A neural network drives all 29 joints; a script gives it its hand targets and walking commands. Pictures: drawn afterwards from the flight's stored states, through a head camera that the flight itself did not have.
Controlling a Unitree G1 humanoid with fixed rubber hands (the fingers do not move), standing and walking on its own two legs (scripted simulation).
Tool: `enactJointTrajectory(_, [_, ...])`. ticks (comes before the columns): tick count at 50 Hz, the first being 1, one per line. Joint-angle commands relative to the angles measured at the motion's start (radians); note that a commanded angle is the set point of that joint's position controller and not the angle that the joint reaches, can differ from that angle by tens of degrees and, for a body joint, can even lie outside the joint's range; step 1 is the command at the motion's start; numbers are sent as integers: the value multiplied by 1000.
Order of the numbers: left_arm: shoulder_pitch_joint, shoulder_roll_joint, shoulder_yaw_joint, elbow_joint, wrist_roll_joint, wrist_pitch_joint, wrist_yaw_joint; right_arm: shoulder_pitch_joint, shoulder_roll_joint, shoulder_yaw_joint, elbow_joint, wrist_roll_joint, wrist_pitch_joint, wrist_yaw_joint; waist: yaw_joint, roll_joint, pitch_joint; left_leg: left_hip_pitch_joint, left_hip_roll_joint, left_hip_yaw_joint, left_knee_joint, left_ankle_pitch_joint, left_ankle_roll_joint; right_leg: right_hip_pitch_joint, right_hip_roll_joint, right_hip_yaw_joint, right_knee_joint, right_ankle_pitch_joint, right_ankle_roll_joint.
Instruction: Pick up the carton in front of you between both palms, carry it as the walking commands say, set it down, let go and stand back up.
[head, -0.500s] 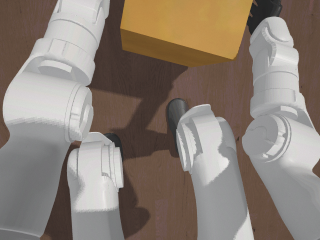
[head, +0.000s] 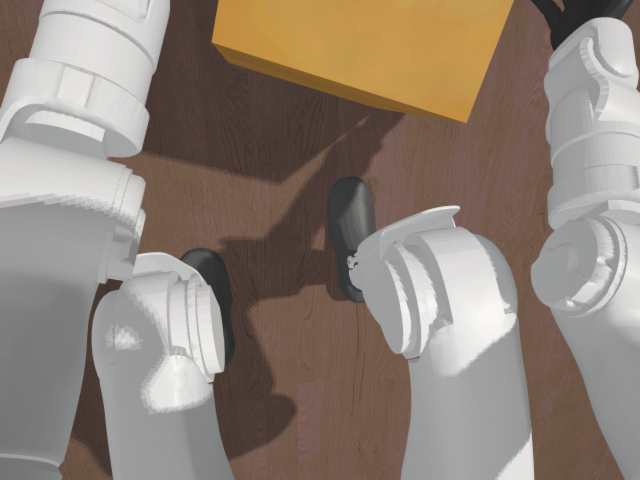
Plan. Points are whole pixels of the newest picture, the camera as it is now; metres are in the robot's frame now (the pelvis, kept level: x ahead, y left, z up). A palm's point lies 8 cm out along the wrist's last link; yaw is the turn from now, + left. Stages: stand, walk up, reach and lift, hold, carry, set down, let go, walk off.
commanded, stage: set down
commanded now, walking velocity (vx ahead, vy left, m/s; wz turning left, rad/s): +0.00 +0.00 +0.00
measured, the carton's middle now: out of the picture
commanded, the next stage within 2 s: let go in 0.98 s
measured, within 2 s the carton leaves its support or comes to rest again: neither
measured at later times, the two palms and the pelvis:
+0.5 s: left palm out of the picture +0.61 +0.01 -0.01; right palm out of the picture +0.45 -0.33 -0.01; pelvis +0.00 +0.00 +0.09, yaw -2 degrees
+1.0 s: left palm out of the picture +0.61 +0.02 +0.13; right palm out of the picture +0.45 -0.34 +0.13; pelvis +0.04 +0.00 +0.22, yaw -2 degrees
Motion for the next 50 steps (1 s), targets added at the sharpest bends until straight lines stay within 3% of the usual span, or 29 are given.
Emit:
enactJointTrajectory(1, [-314, 51, 37, -279, 0, 4, 23, -114, -160, 30, -241, 35, 24, -35, -187, 245, -1549, 557, 25, 103, -222, 278, -9, 989, 59, -60, -131, 549, 25])
enactJointTrajectory(4, [-303, 82, 87, -322, 31, 56, 25, -97, -162, 41, -346, 25, 83, -71, -182, 232, -1609, 518, 6, 139, -276, 159, 1, 1113, 74, -63, -196, 478, 26])
enactJointTrajectory(9, [-236, 95, 174, -146, 64, 103, -8, -140, -53, 86, -382, 8, 159, -93, -117, 80, -1338, 294, -3, 142, -360, -4, 35, 1098, 91, -51, -309, 231, 44])
enactJointTrajectory(12, [-197, 101, 223, -56, 82, 91, -27, -136, -3, 108, -356, -6, 168, -81, -77, 17, -1268, 236, -5, 139, -398, -8, 40, 1105, 96, -37, -344, 199, 58])
enactJointTrajectory(14, [-187, 104, 239, -16, 95, 80, -40, -133, 19, 112, -344, -19, 170, -68, -69, 6, -1244, 223, -7, 134, -421, -4, 41, 1092, 100, -38, -357, 201, 64])
enactJointTrajectory(20, [-156, 105, 266, 1, 132, 78, -49, -75, 13, 64, -350, -56, 178, -52, -97, 60, -1308, 364, -14, 116, -508, 23, 30, 1031, 103, -69, -421, 234, 68])
enactJointTrajectory(26, [-200, 54, 199, -243, 107, 120, -28, 3, -44, 32, -485, -47, 201, -41, -156, 205, -1599, 659, -23, 124, -609, 123, 10, 1065, 108, -114, -491, 388, 53])
enactJointTrajectory(31, [-129, 0, 191, -286, 118, 160, -24, 75, -46, 26, -516, -31, 231, -14, -150, 266, -1594, 791, -17, 110, -685, 221, -2, 1014, 107, -127, -559, 453, 47])
enactJointTrajectory(35, [-50, -13, 228, -285, 152, 158, -23, 149, -26, 31, -509, -37, 232, 5, -124, 259, -1582, 842, -16, 102, -749, 318, -8, 1050, 110, -114, -622, 532, 49])
enactJointTrajectory(43, [96, -42, 282, -275, 190, 113, -36, 240, 16, 25, -544, -72, 193, 29, -97, 167, -1538, 847, -19, 87, -921, 456, -5, 1283, 120, -79, -766, 721, 56])
enactJointTrajectory(46, [98, -47, 280, -286, 187, 98, -41, 247, 12, 15, -555, -85, 182, 34, -100, 159, -1527, 907, -13, 78, -987, 474, -5, 1331, 121, -77, -827, 729, 56])
enactJointTrajectory(50, [124, -57, 296, -248, 198, 89, -48, 277, 25, 10, -519, -105, 176, 45, -92, 157, -1451, 978, -4, 68, -1073, 429, -6, 1329, 116, -84, -911, 645, 55])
